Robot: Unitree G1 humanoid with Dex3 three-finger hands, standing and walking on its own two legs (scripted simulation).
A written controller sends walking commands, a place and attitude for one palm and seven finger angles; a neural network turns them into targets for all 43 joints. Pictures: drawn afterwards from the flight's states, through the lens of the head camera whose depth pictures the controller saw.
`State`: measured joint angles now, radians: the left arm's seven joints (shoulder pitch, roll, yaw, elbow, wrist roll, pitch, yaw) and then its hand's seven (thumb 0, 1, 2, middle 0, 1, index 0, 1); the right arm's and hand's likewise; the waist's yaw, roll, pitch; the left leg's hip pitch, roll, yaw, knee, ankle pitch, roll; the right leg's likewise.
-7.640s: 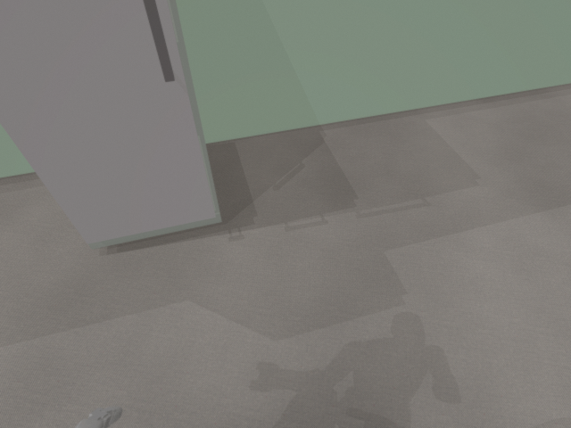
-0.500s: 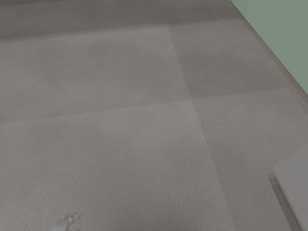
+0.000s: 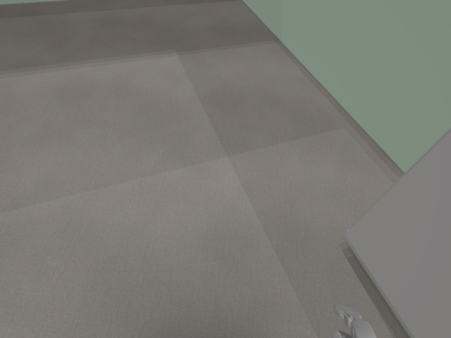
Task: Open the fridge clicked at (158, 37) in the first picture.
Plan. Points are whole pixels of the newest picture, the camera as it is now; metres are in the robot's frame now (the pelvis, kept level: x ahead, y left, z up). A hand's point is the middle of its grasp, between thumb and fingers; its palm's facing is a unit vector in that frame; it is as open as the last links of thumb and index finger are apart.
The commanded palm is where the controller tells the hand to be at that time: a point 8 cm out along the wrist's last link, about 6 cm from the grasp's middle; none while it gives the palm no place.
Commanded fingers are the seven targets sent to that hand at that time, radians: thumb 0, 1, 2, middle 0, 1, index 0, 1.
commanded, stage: turn to face it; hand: right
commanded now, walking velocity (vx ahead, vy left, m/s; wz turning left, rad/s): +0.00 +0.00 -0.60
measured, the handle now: out of the picture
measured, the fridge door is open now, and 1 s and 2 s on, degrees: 0 0 0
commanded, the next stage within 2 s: take the last steps up to it in 1.60 s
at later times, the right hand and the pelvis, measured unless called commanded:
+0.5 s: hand out of the picture -0.03 -0.28 -0.17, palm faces +0.35 +0.90 -0.27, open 7.4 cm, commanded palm none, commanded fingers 0.00 -0.90 -0.90 0.20 0.30 0.20 0.30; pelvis +0.00 -0.05 +0.00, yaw -18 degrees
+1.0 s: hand out of the picture +0.00 -0.24 -0.13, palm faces +0.55 +0.78 -0.29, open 7.4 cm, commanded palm none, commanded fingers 0.00 -0.90 -0.90 0.20 0.30 0.20 0.30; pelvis +0.01 +0.00 +0.01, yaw -36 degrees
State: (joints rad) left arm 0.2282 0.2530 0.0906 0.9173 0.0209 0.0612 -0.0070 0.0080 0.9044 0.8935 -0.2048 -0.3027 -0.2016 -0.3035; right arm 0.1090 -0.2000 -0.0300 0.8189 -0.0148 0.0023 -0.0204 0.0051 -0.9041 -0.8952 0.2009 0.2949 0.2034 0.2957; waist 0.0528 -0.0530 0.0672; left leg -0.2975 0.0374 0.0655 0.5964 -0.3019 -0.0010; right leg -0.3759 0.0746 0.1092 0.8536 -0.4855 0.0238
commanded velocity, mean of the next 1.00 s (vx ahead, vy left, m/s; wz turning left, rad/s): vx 0.00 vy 0.00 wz -0.60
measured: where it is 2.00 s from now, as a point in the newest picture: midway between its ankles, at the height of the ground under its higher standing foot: outside the picture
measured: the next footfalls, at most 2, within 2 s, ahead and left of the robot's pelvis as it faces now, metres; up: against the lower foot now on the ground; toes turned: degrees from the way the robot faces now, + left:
right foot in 0.36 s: +0.02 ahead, -0.14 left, +0.00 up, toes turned -21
left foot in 0.90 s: +0.11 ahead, +0.07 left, +0.00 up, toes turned -32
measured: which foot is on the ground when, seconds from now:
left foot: down 0.00-0.36, up 0.38-0.88, down 0.90-1.00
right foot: up 0.00-0.34, down 0.36-0.90, up 0.92-1.00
